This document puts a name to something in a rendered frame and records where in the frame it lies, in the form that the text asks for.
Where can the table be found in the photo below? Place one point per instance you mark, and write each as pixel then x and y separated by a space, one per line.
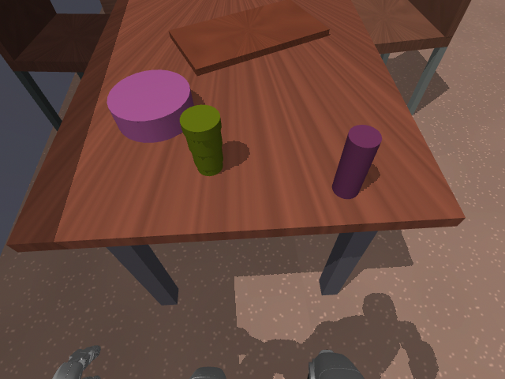
pixel 285 119

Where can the left robot hand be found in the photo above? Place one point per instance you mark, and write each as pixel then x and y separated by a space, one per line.
pixel 78 362

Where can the chair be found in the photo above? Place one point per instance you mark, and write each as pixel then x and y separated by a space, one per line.
pixel 34 38
pixel 409 25

